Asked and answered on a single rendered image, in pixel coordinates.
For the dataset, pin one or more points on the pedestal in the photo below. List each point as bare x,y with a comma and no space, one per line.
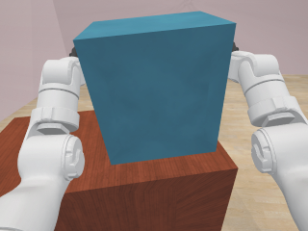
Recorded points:
183,193

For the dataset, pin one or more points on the left robot hand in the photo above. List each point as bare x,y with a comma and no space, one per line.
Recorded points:
73,53

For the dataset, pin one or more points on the right robot upper arm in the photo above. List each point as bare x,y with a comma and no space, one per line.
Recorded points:
282,152

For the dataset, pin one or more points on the right robot forearm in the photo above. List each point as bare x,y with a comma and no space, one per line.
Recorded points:
264,88

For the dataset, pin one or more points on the left robot forearm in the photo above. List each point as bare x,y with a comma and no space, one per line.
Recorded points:
58,95

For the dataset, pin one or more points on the carton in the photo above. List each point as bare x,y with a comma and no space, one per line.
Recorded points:
157,83

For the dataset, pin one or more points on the right robot hand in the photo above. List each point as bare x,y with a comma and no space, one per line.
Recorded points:
234,48

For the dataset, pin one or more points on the left robot upper arm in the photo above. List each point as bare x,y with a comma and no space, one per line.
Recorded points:
47,164

